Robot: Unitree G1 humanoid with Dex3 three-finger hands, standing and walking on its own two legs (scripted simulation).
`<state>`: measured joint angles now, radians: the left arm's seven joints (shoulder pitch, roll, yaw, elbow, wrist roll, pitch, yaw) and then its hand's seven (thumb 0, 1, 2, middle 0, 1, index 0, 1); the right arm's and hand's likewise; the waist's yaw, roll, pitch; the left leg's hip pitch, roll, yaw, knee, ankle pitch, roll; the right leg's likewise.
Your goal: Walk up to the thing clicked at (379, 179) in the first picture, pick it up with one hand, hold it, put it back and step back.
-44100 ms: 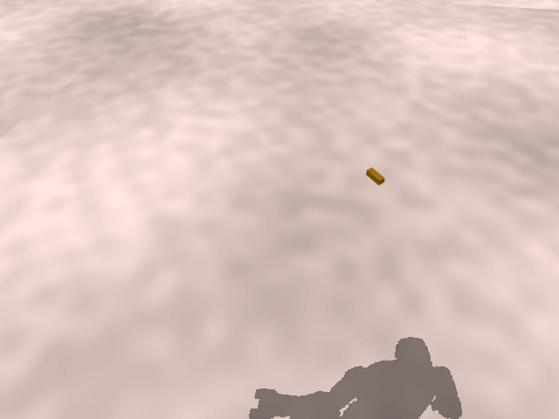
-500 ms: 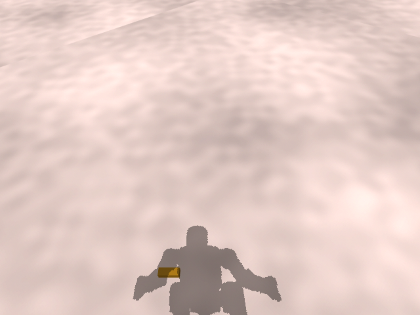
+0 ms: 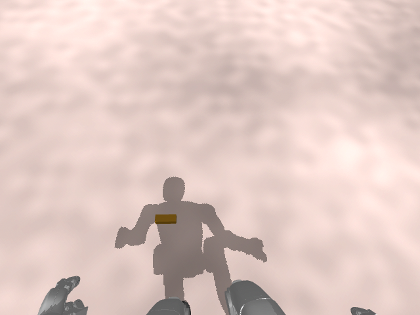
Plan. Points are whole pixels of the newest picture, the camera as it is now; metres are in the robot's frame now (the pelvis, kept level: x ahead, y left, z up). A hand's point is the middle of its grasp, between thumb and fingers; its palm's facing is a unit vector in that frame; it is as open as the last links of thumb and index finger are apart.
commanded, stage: step back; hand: left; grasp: from above
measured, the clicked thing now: (165, 219) +0.52 +0.17 -0.75
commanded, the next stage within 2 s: none
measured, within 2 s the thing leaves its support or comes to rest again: neither
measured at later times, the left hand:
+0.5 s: hand out of the picture +0.00 +0.26 -0.14, palm faces -0.03 -0.91 -0.42, open 7.4 cm
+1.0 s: hand out of the picture -0.19 +0.25 -0.16, palm faces -0.08 -0.91 -0.40, open 7.3 cm
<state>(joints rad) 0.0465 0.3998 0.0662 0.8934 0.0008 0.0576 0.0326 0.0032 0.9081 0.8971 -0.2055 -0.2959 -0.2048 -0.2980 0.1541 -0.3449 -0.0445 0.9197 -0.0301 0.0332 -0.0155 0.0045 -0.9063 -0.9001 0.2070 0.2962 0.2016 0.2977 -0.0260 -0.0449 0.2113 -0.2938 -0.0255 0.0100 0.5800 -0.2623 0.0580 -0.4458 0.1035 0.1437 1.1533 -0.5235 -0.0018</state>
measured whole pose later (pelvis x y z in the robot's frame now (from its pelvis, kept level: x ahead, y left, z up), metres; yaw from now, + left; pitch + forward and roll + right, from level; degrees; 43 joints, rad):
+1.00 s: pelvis -0.29 -0.02 -0.02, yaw -4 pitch -3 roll -2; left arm 0.20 0.37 0.08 0.86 0.03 0.04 -0.01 0.00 0.91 0.90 -0.21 -0.30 -0.21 -0.30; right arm 0.10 -0.41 -0.05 0.81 -0.02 0.04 -0.02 0.00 -0.90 -0.90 0.21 0.30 0.20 0.30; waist 0.00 0.05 0.18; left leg -0.48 0.06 -0.05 0.72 -0.25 0.00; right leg -0.22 0.04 0.01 0.67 -0.40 0.00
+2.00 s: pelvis -0.58 -0.04 -0.01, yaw +1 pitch -4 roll +2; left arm 0.24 0.40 0.07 0.93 0.03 0.02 0.00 0.01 0.90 0.90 -0.21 -0.30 -0.21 -0.30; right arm 0.24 -0.36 -0.05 0.99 -0.04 0.01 0.01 0.01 -0.91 -0.90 0.21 0.30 0.20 0.30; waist 0.03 -0.02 0.08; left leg -0.24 -0.05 -0.02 0.60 -0.30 0.01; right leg -0.30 -0.06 0.00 0.74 -0.44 -0.02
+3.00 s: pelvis -0.54 -0.02 +0.01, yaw +1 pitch -4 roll +0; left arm 0.06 0.35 0.01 1.11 0.01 -0.02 0.00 0.00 0.91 0.90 -0.21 -0.30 -0.21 -0.30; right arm 0.03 -0.33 -0.01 1.10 -0.01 -0.02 0.00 0.00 -0.91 -0.90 0.21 0.30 0.20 0.30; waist 0.01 0.00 0.07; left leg -0.15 0.01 0.01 0.39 -0.17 0.00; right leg -0.06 -0.03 -0.02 0.36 -0.24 0.02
